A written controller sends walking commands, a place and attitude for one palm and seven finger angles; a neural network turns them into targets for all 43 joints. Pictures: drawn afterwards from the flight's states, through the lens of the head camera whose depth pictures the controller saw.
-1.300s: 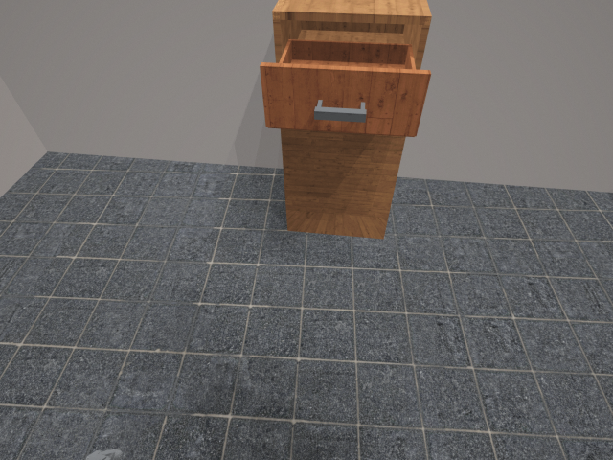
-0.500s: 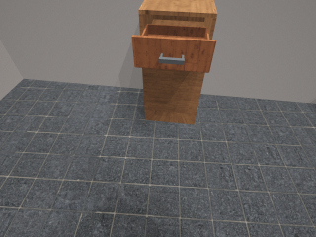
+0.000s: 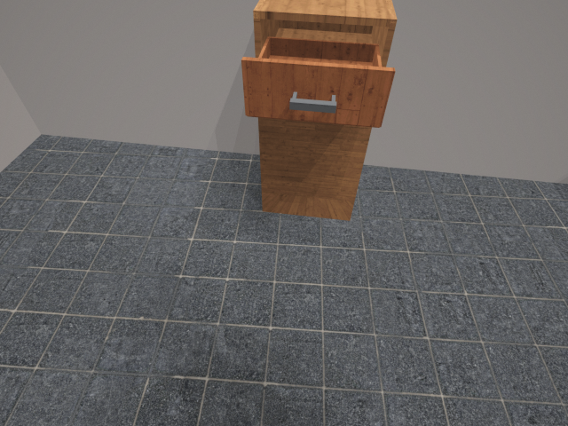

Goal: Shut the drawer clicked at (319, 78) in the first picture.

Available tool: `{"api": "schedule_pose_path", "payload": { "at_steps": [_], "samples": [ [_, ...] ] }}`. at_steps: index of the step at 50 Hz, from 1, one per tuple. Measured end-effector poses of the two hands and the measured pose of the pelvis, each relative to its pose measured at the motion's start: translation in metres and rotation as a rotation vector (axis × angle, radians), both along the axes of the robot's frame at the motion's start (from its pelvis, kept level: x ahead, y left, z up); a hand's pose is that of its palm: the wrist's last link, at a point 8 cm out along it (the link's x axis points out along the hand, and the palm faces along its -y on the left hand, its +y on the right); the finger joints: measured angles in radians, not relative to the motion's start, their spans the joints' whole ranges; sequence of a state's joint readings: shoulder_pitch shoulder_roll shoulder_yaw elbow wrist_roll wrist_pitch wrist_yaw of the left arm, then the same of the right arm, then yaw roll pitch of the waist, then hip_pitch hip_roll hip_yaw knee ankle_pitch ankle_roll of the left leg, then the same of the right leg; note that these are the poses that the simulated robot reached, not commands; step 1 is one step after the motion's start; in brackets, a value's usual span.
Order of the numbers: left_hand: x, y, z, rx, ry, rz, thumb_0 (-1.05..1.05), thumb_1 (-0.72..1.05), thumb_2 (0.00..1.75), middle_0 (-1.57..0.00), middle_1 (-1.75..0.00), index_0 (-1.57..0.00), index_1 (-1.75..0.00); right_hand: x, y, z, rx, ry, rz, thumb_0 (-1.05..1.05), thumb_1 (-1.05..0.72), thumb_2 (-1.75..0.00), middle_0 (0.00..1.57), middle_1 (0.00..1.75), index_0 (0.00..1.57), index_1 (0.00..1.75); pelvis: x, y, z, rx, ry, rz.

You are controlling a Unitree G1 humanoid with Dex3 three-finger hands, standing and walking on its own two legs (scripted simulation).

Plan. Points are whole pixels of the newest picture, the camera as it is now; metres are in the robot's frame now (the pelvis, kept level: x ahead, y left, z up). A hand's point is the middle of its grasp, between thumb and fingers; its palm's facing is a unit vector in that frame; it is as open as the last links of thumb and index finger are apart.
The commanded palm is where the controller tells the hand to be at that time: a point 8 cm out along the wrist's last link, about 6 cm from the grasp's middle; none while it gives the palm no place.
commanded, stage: look at it before walking up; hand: left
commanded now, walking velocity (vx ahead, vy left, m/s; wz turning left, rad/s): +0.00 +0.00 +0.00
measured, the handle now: (313, 101) +0.87 -0.02 +0.02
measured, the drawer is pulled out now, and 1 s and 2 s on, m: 0.29 0.29 0.29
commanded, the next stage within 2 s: walk to a spot facing it in 0.14 s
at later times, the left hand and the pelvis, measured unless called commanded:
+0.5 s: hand out of the picture +0.07 +0.23 -0.17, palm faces -0.08 -0.95 -0.30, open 7.4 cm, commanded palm none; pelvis +0.00 +0.00 -0.01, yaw -6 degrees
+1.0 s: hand out of the picture +0.08 +0.16 -0.16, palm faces -0.21 -0.96 -0.20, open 7.4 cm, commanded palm none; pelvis +0.11 -0.03 +0.00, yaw -20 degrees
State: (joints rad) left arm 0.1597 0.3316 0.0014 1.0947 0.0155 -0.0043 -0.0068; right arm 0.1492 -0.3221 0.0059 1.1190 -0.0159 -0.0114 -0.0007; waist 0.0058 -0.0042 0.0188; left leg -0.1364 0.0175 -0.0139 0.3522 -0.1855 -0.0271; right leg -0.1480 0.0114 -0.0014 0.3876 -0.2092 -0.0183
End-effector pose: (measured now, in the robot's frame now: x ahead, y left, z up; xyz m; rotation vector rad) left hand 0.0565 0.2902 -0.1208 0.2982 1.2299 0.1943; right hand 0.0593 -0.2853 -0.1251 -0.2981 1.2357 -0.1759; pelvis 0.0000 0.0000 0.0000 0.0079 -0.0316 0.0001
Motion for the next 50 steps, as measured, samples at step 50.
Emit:
{"api": "schedule_pose_path", "payload": {
  "at_steps": [50],
  "samples": [
    [0.036,-0.081,-0.008,-0.100,0.271,-0.127,0.00,0.90,0.89,-0.20,-0.30,-0.20,-0.30,0.089,0.000,-0.002,0.116,-0.192,-0.300,0.01,-0.91,-0.90,0.20,0.30,0.20,0.30,0.107,-0.025,-0.001,0.012,0.045,-0.355]
  ]
}}
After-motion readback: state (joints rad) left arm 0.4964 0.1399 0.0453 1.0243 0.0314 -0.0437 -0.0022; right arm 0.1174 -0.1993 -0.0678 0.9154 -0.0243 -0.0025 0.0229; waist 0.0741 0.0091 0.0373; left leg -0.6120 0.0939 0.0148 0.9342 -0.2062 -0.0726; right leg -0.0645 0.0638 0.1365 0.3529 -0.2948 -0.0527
